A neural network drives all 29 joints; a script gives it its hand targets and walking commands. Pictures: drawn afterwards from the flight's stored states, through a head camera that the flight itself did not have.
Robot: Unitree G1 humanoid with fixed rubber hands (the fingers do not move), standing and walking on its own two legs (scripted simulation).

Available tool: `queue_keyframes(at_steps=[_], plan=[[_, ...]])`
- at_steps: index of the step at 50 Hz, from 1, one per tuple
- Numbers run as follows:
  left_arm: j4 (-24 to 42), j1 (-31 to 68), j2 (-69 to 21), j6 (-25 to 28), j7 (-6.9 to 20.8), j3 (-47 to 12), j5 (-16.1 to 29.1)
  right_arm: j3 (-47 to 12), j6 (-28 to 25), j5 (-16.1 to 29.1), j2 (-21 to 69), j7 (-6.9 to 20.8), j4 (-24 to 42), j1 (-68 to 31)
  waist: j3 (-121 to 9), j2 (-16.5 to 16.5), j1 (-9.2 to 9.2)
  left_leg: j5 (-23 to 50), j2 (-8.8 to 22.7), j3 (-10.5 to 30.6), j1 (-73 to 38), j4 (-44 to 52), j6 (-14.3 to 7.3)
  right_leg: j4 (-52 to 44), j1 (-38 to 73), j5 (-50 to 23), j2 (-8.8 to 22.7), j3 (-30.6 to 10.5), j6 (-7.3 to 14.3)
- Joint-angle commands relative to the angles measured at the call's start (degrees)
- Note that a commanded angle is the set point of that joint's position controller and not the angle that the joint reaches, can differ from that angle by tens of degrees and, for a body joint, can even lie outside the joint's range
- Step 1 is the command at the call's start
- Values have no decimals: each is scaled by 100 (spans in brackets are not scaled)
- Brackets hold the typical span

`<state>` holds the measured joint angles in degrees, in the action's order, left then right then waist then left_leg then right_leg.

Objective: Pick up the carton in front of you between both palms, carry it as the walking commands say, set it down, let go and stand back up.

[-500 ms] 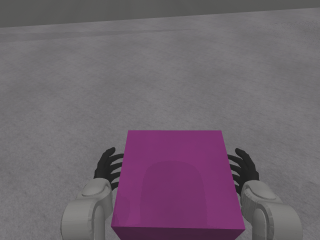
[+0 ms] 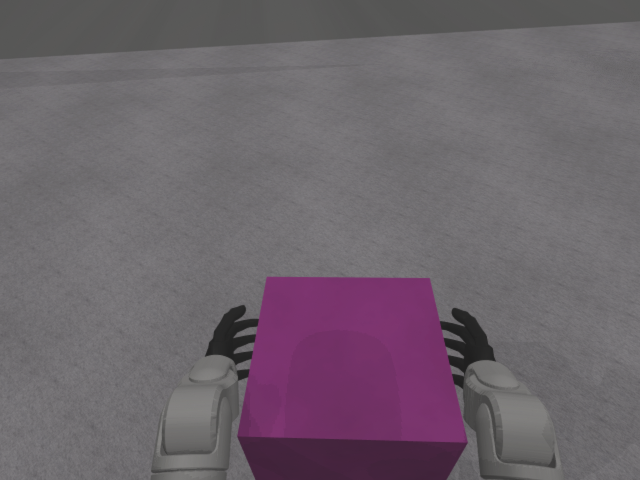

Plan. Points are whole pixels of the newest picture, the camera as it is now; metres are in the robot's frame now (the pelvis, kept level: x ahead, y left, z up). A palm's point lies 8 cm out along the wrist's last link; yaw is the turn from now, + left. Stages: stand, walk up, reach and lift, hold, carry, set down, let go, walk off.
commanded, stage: carry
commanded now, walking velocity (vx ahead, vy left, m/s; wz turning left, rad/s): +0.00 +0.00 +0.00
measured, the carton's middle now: (346, 397) +0.26 +0.00 -0.03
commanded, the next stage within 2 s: hold in 0.48 s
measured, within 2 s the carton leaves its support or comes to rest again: neither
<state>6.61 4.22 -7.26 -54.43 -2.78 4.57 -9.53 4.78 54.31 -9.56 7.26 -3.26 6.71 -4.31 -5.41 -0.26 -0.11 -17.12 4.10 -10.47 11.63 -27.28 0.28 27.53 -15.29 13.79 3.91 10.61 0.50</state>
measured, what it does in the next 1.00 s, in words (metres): shifts its weight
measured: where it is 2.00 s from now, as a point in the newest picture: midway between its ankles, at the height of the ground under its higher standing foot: outside the picture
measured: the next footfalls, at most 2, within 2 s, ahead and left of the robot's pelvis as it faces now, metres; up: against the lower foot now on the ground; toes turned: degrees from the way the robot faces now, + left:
none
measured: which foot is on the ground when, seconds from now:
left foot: down 0.00-1.00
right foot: down 0.00-1.00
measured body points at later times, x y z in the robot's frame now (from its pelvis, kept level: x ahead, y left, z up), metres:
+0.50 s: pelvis -0.01 +0.00 +0.00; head -0.02 +0.00 +0.45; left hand +0.28 +0.15 +0.03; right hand +0.28 -0.15 +0.03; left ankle -0.03 +0.11 -0.74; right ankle +0.01 -0.11 -0.74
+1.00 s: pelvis -0.07 +0.00 +0.00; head -0.10 -0.01 +0.45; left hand +0.24 +0.16 +0.03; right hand +0.25 -0.15 +0.03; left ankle -0.03 +0.12 -0.74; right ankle +0.00 -0.11 -0.74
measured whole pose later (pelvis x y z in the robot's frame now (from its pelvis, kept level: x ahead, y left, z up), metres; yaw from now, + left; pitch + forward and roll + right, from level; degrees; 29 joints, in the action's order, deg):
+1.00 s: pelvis -0.07 +0.00 +0.00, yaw +2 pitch -10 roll +0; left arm -20.4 20.1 -10.0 -38.4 1.4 17.4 -17.7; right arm 17.5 39.9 -17.7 9.7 0.4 -17.6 -19.3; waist 5.9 -0.8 0.9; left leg -12.9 -0.1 0.0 4.2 -26.8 -0.9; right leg 25.8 -6.3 9.6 -0.1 0.1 0.4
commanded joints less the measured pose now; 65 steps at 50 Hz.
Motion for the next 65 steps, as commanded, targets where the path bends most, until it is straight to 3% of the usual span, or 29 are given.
queue_keyframes(at_steps=[1,7,12,18,24,25,26,27,29,31,43,48,51,53,56,59,62,65], plan=[[120,2388,-3984,578,910,-2847,1117,-2849,-549,1142,4004,962,112,-2335,-986,16,7,1205,589,532,-121,445,-67,-352,493,-1309,594,-589,23],[-797,2772,-4101,1388,1084,-2467,877,-2468,-1372,866,4098,1155,-809,-2754,-1105,7,5,1121,585,552,-108,449,-74,-339,503,-1202,590,-578,14],[-1112,3154,-4569,1831,1249,-2602,918,-2640,-1813,908,4561,1324,-1151,-3124,-1246,13,9,1162,578,556,-137,410,-77,-305,553,-1238,588,-576,8],[-779,3090,-5017,1622,1328,-3018,1142,-3057,-1605,1155,5018,1390,-827,-3032,-1439,32,15,1453,575,535,-220,275,-73,-201,617,-1545,602,-569,1],[-874,2858,-4881,1384,1322,-2793,1019,-2819,-1366,1028,4868,1383,-903,-2826,-1332,19,13,1530,581,537,-154,239,-72,-174,531,-1601,615,-559,-11],[-912,2119,-4935,1371,1347,-2581,929,-2712,-1329,1013,4930,1389,-800,-2096,-640,-129,4,3193,-803,1551,-617,620,-158,-421,1700,-3128,-922,-1468,72],[-680,2393,-4834,1493,1295,-2570,859,-2717,-1442,964,4810,1351,-605,-2337,-1033,-175,-1,3584,-767,1685,-744,596,-130,-415,1958,-3602,-852,-1611,80],[-685,2174,-4636,1521,1240,-2504,762,-2639,-1463,894,4541,1332,-550,-2286,-1002,-207,-44,3096,-822,1600,-816,763,-121,-480,2159,-3599,-782,-1608,21],[-715,2652,-4552,1568,1292,-2473,800,-2595,-1508,838,4652,1278,-628,-2532,-883,129,68,2628,-815,1591,-709,800,-105,-657,2307,-2554,-866,-1497,7],[-675,2680,-4643,1607,1295,-2525,863,-2644,-1535,884,4674,1294,-618,-2622,-843,43,46,2915,-889,1610,-997,743,-82,-617,2042,-2899,-883,-1527,-47],[-1350,3209,-4959,1560,1451,-2244,725,-2395,-1450,767,4964,1479,-1215,-3114,-187,-65,40,790,-791,1576,-364,1039,-208,-788,1943,-807,-853,-1440,64],[-2439,4649,-5087,1843,1648,-1599,455,-1827,-1665,603,5182,1714,-2166,-4680,57,-175,6,-982,-665,1513,182,954,-365,-536,1650,715,-817,-1329,22],[-3424,5680,-5118,2156,1766,-900,104,-1195,-1903,293,5400,1816,-3157,-5682,45,-14,-12,-1356,-698,1492,196,595,-371,-444,1245,1469,-773,-1483,13],[-3980,6076,-4904,2322,1741,-264,-204,-632,-2047,15,5367,1743,-3811,-5996,198,220,-61,-1136,-802,1418,33,243,-328,-515,708,1827,-677,-1612,36],[-4555,6169,-4312,2464,1562,756,-840,430,-2209,-587,4828,1485,-4529,-6050,473,252,-128,-1115,-810,1397,429,-13,-319,-307,442,1882,-702,-1599,33],[-4710,6093,-3723,2561,1402,1463,-1298,1294,-2396,-1145,4026,1291,-4785,-5976,519,119,-63,-1081,-813,1350,900,-230,-291,61,51,1600,-810,-1479,68],[-4715,6117,-3244,2840,1301,1705,-1463,1713,-2739,-1441,3394,1172,-4896,-5942,231,-23,-6,-980,-884,1257,1568,-590,-195,529,-410,1248,-903,-1334,79],[-4650,6206,-3175,3253,1245,1597,-1396,1649,-3181,-1369,3308,1136,-4845,-6046,-274,-81,-20,-768,-982,1222,2271,-1043,-133,1052,-922,895,-983,-1290,72]])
